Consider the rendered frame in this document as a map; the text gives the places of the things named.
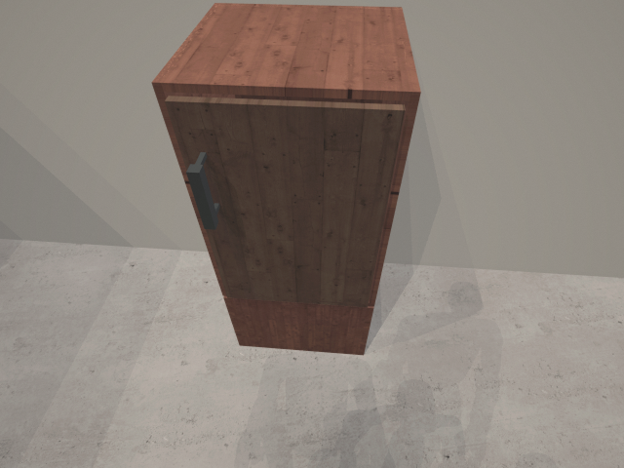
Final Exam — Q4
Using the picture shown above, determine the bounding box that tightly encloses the cupboard door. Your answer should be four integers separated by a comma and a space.
165, 96, 406, 308

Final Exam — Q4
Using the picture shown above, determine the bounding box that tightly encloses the handle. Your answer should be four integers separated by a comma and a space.
186, 152, 220, 230

